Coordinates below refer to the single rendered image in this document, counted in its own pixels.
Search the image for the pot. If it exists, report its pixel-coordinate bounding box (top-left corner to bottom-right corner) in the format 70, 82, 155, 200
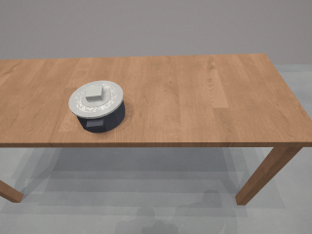
76, 101, 126, 134

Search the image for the lid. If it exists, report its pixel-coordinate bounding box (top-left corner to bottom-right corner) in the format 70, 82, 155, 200
68, 80, 124, 119

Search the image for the table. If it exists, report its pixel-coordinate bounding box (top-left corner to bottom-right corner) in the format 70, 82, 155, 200
0, 53, 312, 206

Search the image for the knob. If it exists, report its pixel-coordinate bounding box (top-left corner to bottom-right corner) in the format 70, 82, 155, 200
85, 86, 103, 101

